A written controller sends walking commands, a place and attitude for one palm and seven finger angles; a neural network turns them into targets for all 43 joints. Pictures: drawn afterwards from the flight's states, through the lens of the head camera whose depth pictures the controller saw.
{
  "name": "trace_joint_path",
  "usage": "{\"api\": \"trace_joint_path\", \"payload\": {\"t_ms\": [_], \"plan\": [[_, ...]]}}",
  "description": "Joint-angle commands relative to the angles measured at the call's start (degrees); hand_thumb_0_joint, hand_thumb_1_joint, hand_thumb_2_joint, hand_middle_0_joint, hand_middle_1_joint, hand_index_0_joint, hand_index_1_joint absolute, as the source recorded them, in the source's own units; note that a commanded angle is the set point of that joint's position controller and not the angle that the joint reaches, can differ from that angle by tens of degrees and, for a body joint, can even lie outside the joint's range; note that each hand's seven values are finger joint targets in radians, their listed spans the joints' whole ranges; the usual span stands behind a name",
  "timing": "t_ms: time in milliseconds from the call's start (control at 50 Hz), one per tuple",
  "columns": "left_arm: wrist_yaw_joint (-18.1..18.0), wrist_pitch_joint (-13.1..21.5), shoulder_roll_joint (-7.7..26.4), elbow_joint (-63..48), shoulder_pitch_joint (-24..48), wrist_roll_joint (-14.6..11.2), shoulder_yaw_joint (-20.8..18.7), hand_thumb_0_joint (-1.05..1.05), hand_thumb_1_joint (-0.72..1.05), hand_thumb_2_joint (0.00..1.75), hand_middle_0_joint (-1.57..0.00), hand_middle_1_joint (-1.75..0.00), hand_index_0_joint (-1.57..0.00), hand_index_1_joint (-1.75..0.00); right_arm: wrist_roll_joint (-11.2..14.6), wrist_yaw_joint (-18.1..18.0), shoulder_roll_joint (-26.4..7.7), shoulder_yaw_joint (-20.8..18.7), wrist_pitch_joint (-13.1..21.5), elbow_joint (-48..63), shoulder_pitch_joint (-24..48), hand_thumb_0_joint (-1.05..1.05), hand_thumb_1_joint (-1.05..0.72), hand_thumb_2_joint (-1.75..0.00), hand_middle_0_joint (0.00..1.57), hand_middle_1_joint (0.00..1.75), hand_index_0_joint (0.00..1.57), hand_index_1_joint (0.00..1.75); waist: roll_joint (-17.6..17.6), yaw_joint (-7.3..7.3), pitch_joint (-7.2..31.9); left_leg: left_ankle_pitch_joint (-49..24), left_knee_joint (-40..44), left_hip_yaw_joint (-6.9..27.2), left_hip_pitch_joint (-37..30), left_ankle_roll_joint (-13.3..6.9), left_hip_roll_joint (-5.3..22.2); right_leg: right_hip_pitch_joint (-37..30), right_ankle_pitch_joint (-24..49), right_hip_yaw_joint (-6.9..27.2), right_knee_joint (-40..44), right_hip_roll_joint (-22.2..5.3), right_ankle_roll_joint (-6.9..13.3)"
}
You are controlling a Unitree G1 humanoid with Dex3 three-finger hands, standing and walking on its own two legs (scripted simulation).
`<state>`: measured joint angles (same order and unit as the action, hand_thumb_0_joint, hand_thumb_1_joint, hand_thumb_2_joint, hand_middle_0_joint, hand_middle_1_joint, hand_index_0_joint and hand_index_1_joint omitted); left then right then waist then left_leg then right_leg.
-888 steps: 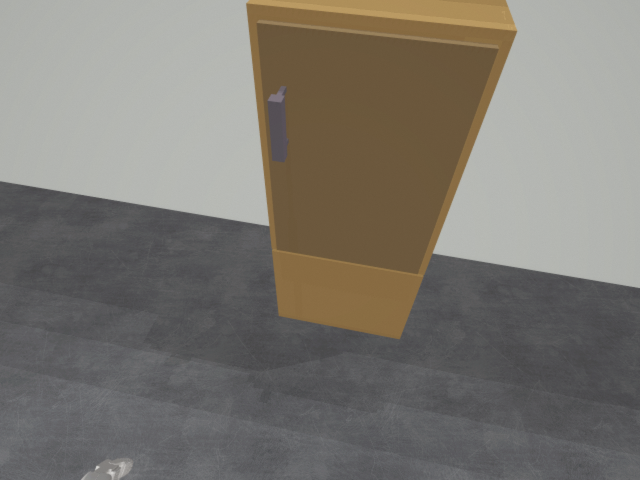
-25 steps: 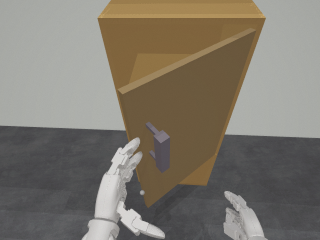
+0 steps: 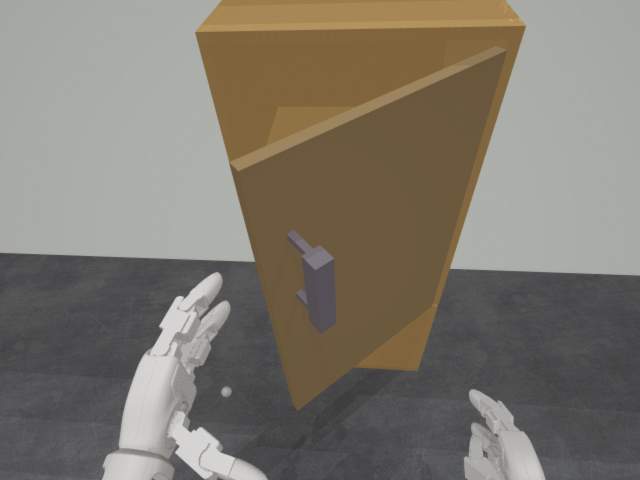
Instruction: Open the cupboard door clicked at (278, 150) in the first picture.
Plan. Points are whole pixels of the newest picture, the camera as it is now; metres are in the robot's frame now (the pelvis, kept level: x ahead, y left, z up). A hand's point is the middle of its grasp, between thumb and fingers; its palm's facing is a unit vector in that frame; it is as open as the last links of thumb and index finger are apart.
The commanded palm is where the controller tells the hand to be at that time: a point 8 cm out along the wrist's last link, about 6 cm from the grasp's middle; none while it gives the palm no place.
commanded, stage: draw the hand back to the body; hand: left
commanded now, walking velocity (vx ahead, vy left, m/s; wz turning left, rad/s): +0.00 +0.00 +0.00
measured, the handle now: (309, 281) +0.33 +0.04 +0.10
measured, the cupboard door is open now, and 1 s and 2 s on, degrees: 42 42 42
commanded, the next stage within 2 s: step back with the hand held close in 1.38 s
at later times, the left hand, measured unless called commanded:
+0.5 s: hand (105, 367) +0.19 +0.20 +0.16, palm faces +0.18 -0.95 -0.26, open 14.9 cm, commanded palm +0.15 +0.25 +0.17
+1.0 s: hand out of the picture +0.22 +0.30 +0.20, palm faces +0.42 -0.82 -0.39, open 9.1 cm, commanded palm +0.16 +0.34 +0.22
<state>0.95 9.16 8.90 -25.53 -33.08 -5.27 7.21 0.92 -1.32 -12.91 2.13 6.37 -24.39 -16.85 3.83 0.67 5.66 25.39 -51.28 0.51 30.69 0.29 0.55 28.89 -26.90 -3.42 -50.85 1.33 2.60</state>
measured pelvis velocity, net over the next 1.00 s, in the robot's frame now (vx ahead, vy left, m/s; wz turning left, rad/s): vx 0.02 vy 0.04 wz -0.03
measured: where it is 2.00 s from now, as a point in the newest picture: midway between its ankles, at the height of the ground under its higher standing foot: outside the picture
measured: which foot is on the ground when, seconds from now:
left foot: down 0.00-1.00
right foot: down 0.00-1.00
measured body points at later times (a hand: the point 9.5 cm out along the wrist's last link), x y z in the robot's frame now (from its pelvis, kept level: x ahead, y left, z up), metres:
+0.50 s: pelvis +0.01 +0.03 +0.03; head -0.01 +0.02 +0.48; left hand +0.17 +0.25 +0.17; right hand +0.20 -0.18 -0.03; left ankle +0.01 +0.12 -0.69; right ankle -0.01 -0.09 -0.69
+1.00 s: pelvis +0.02 +0.04 +0.05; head +0.00 +0.03 +0.50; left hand +0.19 +0.34 +0.22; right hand +0.20 -0.18 -0.03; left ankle +0.01 +0.12 -0.69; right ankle -0.01 -0.09 -0.69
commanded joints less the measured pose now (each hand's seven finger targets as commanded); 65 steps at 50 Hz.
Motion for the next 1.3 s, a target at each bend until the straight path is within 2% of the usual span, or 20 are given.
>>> {"api": "trace_joint_path", "payload": {"t_ms": [0, 60, 120, 220, 280, 300, 340, 380, 540, 660, 720, 780, 880, 920, 980, 1060, 1180, 1200, 1220, 1280], "plan": [[1.2, 2.8, 2.7, -15.2, 3.7, -3.7, -4.5, 0.00, -0.50, 0.30, -0.15, -0.30, -0.15, -0.30, 0.7, -1.3, -4.6, -1.5, 5.4, 10.3, 7.0, 0.00, -0.90, -0.90, 0.20, 0.30, 0.20, 0.30, -6.6, 0.25, 2.9, -8.8, 6.4, 0.1, -4.3, -2.1, -1.8, -3.4, 9.9, 5.6, 15.6, -2.0, -2.5], [3.3, 1.0, 4.3, -13.4, 4.2, -4.6, -6.2, 0.00, -0.50, 0.30, -0.15, -0.30, -0.15, -0.30, 0.9, -1.9, -5.2, -1.5, 6.6, 9.1, 7.0, 0.00, -0.90, -0.90, 0.20, 0.30, 0.20, 0.30, -8.4, 0.13, 0.7, -8.2, 7.0, 0.4, -4.8, -2.3, -1.6, -3.0, 7.9, 6.0, 17.6, -2.2, -2.8], [4.8, -1.1, 6.4, -13.6, 2.5, -4.4, -8.4, 0.00, -0.50, 0.30, -0.15, -0.30, -0.15, -0.30, 1.0, -2.1, -5.4, -1.5, 7.0, 8.7, 7.6, 0.00, -0.90, -0.90, 0.20, 0.30, 0.20, 0.30, -3.9, 1.42, 1.4, -10.2, 8.6, 0.3, -6.5, -2.4, -1.7, -4.8, 11.0, 4.9, 16.8, -2.1, -2.3], [5.6, -3.2, 8.4, -15.8, 3.5, -6.8, -13.4, 0.00, -0.43, 0.33, -0.15, -0.30, -0.15, -0.30, 1.3, -2.5, -5.2, -1.2, 7.3, 8.2, 8.6, 0.00, -0.90, -0.90, 0.20, 0.30, 0.20, 0.30, -4.7, 2.26, 1.5, -11.2, 11.0, 0.9, -8.2, -2.2, -1.5, -6.4, 12.6, 2.3, 16.4, -1.1, -2.1], [6.5, -3.0, 8.3, -17.2, 5.9, -8.7, -14.6, 0.00, -0.32, 0.37, -0.16, -0.30, -0.16, -0.30, 1.5, -2.8, -5.4, -0.8, 8.1, 7.6, 8.6, 0.00, -0.90, -0.90, 0.20, 0.30, 0.20, 0.30, -3.2, 1.89, 1.2, -11.6, 12.2, 1.4, -9.7, -2.0, -1.5, -6.2, 13.6, 0.9, 16.1, -0.5, -1.9], [0.5, -1.7, 16.2, -22.2, 8.2, -0.5, -14.9, 0.00, -0.29, 0.39, -0.16, -0.30, -0.16, -0.30, 0.5, -4.1, -5.0, -1.0, 7.3, 7.0, 8.4, 0.00, -0.90, -0.90, 0.20, 0.30, 0.20, 0.30, -3.2, 2.76, -0.2, -11.4, 14.3, 0.6, -11.4, -2.0, -0.6, -7.0, 12.7, 4.0, 20.7, -1.5, -1.2], [-3.2, -2.5, 11.1, -19.6, 3.4, 0.5, -13.1, 0.00, -0.22, 0.42, -0.16, -0.30, -0.16, -0.30, -0.2, -4.6, -4.3, -0.7, 7.2, 6.2, 8.2, 0.00, -0.90, -0.90, 0.20, 0.30, 0.20, 0.30, -4.5, 1.86, -2.0, -11.3, 15.4, 0.7, -13.1, -2.0, -0.6, -7.2, 11.6, 3.2, 22.2, -1.8, -1.3], [-4.4, -2.9, 9.9, -18.2, 3.6, 1.8, -12.0, 0.00, -0.15, 0.45, -0.16, -0.30, -0.16, -0.30, -0.2, -4.3, -4.5, -0.5, 6.4, 5.2, 8.2, 0.00, -0.90, -0.90, 0.20, 0.30, 0.20, 0.30, -1.6, 1.70, -2.1, -13.5, 17.1, 1.1, -15.0, -1.9, -0.1, -8.7, 13.7, 2.2, 21.8, -1.5, -1.3], [-7.7, -2.0, 14.1, -15.6, 5.5, 3.5, -18.0, 0.00, 0.13, 0.57, -0.17, -0.30, -0.17, -0.30, -1.0, -4.5, -5.1, -0.7, 5.0, 2.5, 10.9, 0.00, -0.90, -0.90, 0.20, 0.30, 0.20, 0.30, -2.1, 2.48, -2.0, -15.8, 24.8, 2.2, -19.5, -1.3, 1.1, -16.1, 15.0, 1.4, 24.9, -1.2, -1.1], [-8.4, -1.7, 16.1, -17.2, 6.4, 3.4, -21.9, 0.00, 0.34, 0.66, -0.18, -0.30, -0.18, -0.30, -1.2, -4.0, -5.3, -0.8, 4.9, 0.7, 11.4, 0.00, -0.90, -0.90, 0.20, 0.30, 0.20, 0.30, 3.0, 3.03, -0.9, -25.7, 27.8, 2.9, -22.9, 0.2, 2.1, -20.2, 19.6, 1.4, 26.0, -1.1, -0.9], [-8.5, -2.0, 17.1, -15.3, 6.1, 3.3, -24.3, 0.00, 0.44, 0.70, -0.18, -0.30, -0.18, -0.30, -1.2, -3.6, -5.8, -1.3, 4.7, -0.1, 11.7, 0.00, -0.90, -0.90, 0.20, 0.30, 0.20, 0.30, 0.3, 3.26, -1.4, -29.2, 28.5, 2.7, -23.6, 0.6, 2.5, -21.6, 21.8, 1.2, 27.0, -0.8, -1.0], [-8.4, -2.3, 17.6, -13.5, 6.8, 2.8, -26.5, 0.00, 0.55, 0.75, -0.19, -0.30, -0.19, -0.30, -1.2, -3.3, -6.0, -1.7, 3.7, -0.5, 11.8, 0.00, -0.90, -0.90, 0.20, 0.30, 0.20, 0.30, -1.7, 3.16, -2.3, -28.5, 29.5, 2.2, -23.7, 0.6, 2.4, -22.3, 22.1, 1.3, 28.0, -0.6, -1.1], [-8.6, -2.0, 19.6, -11.8, 9.4, 2.3, -30.7, 0.00, 0.73, 0.82, -0.19, -0.30, -0.19, -0.30, -1.0, -3.5, -6.1, -2.3, 2.3, -1.3, 12.4, 0.00, -0.90, -0.90, 0.20, 0.30, 0.20, 0.30, -0.1, 3.32, -2.2, -26.7, 30.4, 1.3, -24.4, 0.4, 2.1, -23.4, 22.4, 1.9, 29.6, -0.7, -1.0], [-8.9, -1.8, 21.5, -12.0, 11.2, 2.4, -32.8, 0.00, 0.80, 0.86, -0.20, -0.30, -0.20, -0.30, -1.1, -3.6, -6.3, -2.3, 2.3, -1.8, 12.9, 0.00, -0.90, -0.90, 0.20, 0.30, 0.20, 0.30, 3.8, 3.64, -2.0, -26.4, 30.7, 1.2, -24.4, 0.3, 1.8, -24.4, 22.5, 2.1, 30.0, -0.9, -0.8], [-9.1, -1.5, 22.4, -11.4, 12.4, 2.0, -34.6, 0.00, 0.90, 0.90, -0.20, -0.30, -0.20, -0.30, -1.0, -3.7, -6.2, -2.5, 2.3, -2.3, 12.9, 0.00, -0.90, -0.90, 0.20, 0.30, 0.20, 0.30, 2.4, 3.57, -1.6, -26.0, 30.8, 1.0, -25.3, 0.1, 1.7, -24.4, 22.9, 2.2, 30.6, -0.9, -0.9], [-8.5, -1.9, 18.7, -9.6, 11.5, 2.0, -30.5, 0.00, 0.90, 0.90, -0.20, -0.30, -0.20, -0.30, -1.0, -3.2, -6.7, -2.8, 2.4, -2.5, 13.2, 0.00, -0.90, -0.90, 0.20, 0.30, 0.20, 0.30, 0.8, 2.99, -3.4, -26.8, 31.1, 0.9, -25.6, -0.4, 1.8, -23.7, 23.3, 2.1, 31.2, -0.8, -1.2], [-8.5, -1.7, 20.7, -9.2, 11.2, 1.8, -32.5, 0.00, 0.90, 0.90, -0.20, -0.30, -0.20, -0.30, -1.1, -3.4, -6.5, -3.2, 1.8, -2.6, 13.5, 0.00, -0.90, -0.90, 0.20, 0.30, 0.20, 0.30, -2.5, 3.43, -1.9, -25.1, 30.6, -0.3, -26.0, -1.3, 0.9, -25.0, 24.6, 2.6, 32.1, -1.0, -1.3], [-8.5, -1.5, 21.2, -9.8, 11.4, 1.9, -32.9, 0.00, 0.90, 0.90, -0.20, -0.30, -0.20, -0.30, -1.1, -3.5, -6.4, -3.2, 1.8, -2.6, 13.7, 0.00, -0.90, -0.90, 0.20, 0.30, 0.20, 0.30, -2.2, 3.50, -1.7, -25.3, 30.4, -0.4, -26.2, -1.4, 0.8, -25.1, 24.9, 2.8, 32.2, -1.0, -1.2], [-8.6, -1.5, 22.1, -9.9, 11.7, 2.0, -33.7, 0.00, 0.90, 0.90, -0.20, -0.30, -0.20, -0.30, -1.1, -3.6, -6.5, -3.2, 1.9, -2.8, 13.9, 0.00, -0.90, -0.90, 0.20, 0.30, 0.20, 0.30, 0.5, 3.69, -1.6, -25.7, 30.4, -0.4, -26.2, -1.2, 0.8, -25.5, 25.4, 2.9, 32.1, -1.2, -1.1], [-8.6, -1.4, 21.4, -10.1, 11.4, 1.8, -33.2, 0.00, 0.90, 0.90, -0.20, -0.30, -0.20, -0.30, -1.1, -3.6, -5.8, -2.9, 2.2, -3.0, 14.0, 0.00, -0.90, -0.90, 0.20, 0.30, 0.20, 0.30, 1.7, 3.61, -2.2, -26.0, 30.0, -0.9, -26.6, -1.3, 0.5, -24.9, 26.0, 3.1, 32.5, -1.3, -1.2]]}}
